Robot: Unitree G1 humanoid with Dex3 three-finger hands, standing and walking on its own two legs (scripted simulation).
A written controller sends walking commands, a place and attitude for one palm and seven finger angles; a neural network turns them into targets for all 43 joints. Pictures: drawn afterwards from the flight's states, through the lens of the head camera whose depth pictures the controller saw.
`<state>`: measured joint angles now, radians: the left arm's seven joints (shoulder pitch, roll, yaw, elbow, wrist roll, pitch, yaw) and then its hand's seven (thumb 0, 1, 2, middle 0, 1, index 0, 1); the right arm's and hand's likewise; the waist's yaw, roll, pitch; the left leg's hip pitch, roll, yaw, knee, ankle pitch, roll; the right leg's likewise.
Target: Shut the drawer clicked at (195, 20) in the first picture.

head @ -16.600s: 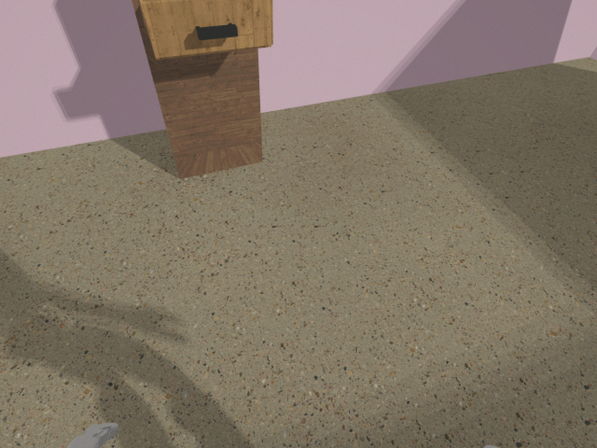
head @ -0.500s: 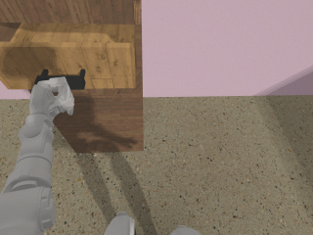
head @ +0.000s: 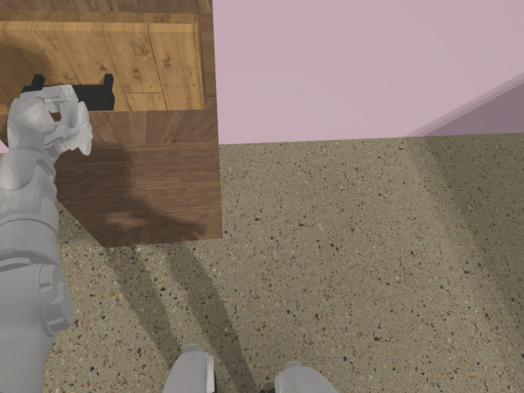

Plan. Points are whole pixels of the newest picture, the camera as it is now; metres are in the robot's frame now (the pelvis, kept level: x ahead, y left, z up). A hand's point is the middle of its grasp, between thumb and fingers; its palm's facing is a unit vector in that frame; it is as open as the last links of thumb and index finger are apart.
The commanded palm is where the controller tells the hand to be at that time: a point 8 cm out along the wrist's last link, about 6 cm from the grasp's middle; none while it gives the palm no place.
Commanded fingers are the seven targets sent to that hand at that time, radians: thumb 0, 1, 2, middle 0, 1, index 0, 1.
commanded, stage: push the drawer shut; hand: left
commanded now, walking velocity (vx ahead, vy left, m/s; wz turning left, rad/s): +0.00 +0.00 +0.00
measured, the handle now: (72, 88) +0.56 +0.27 +0.09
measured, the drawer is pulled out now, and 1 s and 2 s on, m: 0.04 0.00 0.00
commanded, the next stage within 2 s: pull the fist back off the drawer in 0.50 s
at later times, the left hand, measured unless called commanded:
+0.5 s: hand (82, 106) +0.52 +0.25 +0.09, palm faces +0.10 -1.00 -0.02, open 3.0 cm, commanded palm +0.54 +0.28 +0.09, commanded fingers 0.00 0.90 0.90 -1.40 -1.60 -1.40 -1.60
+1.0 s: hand (86, 107) +0.52 +0.24 +0.09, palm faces +0.09 -1.00 -0.01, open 3.1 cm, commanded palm +0.50 +0.28 +0.09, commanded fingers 0.00 0.90 0.90 -1.40 -1.60 -1.40 -1.60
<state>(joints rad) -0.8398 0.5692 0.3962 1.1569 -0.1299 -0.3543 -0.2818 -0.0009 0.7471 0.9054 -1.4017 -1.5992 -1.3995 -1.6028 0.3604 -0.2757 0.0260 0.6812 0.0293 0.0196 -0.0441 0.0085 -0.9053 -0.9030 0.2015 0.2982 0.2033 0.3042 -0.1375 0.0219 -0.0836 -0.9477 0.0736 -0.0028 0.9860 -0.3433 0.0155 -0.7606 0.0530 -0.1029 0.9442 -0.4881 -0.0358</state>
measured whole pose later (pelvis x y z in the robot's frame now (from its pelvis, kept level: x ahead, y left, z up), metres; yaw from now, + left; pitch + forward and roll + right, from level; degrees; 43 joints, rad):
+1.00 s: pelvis -0.02 +0.02 -0.01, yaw -1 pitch +21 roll -6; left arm -1.04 0.66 0.42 1.25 -0.05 -0.29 -0.21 0.01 0.73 0.89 -1.40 -1.60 -1.40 -1.60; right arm 0.43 -0.28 0.05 0.65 -0.01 0.02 -0.01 0.01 -0.90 -0.90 0.20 0.30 0.20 0.30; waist -0.21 0.03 -0.08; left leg -1.08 0.08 0.00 1.04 -0.33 0.04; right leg -0.89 0.06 -0.10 0.98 -0.46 -0.01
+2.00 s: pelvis +0.02 +0.01 +0.04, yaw +1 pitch +4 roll -2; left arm -0.09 0.36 0.25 0.25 -0.19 -0.09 -0.09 0.01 0.90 0.90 -1.40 -1.60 -1.40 -1.60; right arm 0.21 -0.25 0.04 0.56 0.07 -0.01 -0.07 0.01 -0.91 -0.90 0.20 0.30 0.20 0.30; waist 0.00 0.05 -0.07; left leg -0.50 0.03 0.03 0.71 -0.28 0.03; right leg -0.32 0.02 -0.07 0.66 -0.41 -0.01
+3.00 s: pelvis +0.04 -0.01 +0.07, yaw +1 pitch -3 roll -1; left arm 0.54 0.35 0.31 -0.48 -0.08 -0.12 0.09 0.01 0.89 0.90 -1.41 -1.60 -1.40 -1.60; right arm 0.17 -0.23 0.02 0.58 0.01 -0.01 -0.06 0.02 -0.90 -0.90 0.20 0.30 0.20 0.30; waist 0.05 0.07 0.01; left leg -0.20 0.04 0.04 0.46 -0.21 0.00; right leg -0.01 0.04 -0.05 0.36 -0.30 -0.03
